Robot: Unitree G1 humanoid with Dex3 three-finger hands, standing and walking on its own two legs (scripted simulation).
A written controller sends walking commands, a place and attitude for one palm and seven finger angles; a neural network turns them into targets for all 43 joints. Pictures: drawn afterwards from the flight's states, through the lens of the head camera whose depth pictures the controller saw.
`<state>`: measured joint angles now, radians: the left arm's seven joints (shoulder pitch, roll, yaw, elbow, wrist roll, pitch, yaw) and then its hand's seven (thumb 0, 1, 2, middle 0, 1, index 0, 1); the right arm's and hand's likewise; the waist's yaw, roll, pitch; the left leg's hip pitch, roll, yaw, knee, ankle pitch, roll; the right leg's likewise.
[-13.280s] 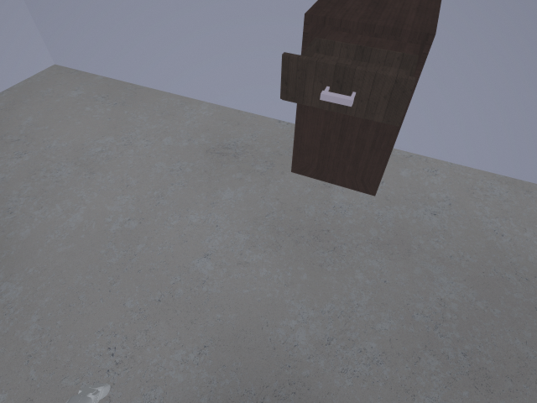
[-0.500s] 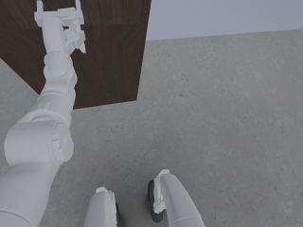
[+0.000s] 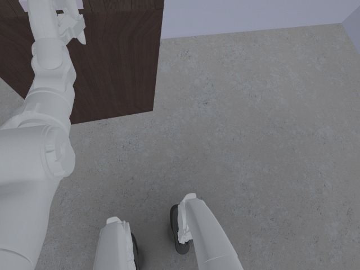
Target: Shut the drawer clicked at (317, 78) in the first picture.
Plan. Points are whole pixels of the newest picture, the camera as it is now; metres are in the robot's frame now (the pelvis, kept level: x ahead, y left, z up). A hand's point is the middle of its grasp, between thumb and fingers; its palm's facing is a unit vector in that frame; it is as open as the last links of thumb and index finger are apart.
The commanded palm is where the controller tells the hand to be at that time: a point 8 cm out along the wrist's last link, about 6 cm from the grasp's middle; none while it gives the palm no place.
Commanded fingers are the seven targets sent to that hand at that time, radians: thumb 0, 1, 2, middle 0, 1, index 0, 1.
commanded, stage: pull the fist back off the drawer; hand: left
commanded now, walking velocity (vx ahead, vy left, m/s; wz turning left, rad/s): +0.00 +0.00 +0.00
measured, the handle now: out of the picture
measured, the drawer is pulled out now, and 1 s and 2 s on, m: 0.00 0.00 0.00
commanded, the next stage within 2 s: draw the hand back to the body in 0.36 s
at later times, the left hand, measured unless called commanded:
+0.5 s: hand (79, 26) +0.59 +0.09 +0.07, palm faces +0.07 -1.00 -0.02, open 3.3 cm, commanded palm +0.54 +0.13 +0.08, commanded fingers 0.00 0.90 0.90 -1.40 -1.60 -1.40 -1.60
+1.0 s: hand (12, 67) +0.44 +0.14 +0.17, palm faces +0.00 -1.00 -0.08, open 3.3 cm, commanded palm +0.39 +0.20 +0.18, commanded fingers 0.00 0.90 0.90 -1.40 -1.60 -1.40 -1.60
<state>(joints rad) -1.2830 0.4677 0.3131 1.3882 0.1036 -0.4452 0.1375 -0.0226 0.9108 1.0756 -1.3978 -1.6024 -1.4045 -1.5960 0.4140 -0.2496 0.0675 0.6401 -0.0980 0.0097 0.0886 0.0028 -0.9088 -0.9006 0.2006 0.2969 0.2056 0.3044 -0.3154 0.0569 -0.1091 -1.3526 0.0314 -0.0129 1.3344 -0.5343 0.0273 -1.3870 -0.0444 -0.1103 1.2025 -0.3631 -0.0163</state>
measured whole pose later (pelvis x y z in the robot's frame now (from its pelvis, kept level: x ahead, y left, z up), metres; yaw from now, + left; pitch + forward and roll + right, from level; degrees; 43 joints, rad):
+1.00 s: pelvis +0.09 +0.00 +0.10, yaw +0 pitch +13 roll -1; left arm -0.16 0.19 0.09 0.31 -0.13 -0.26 -0.05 0.02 0.90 0.90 -1.40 -1.60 -1.40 -1.60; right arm 0.25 -0.26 0.00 0.51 0.03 0.02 0.02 0.01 -0.91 -0.90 0.20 0.30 0.20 0.30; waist -0.03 0.05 -0.11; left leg -0.55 0.01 0.01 0.83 -0.49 0.02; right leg -0.63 -0.02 -0.07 0.78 -0.36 0.00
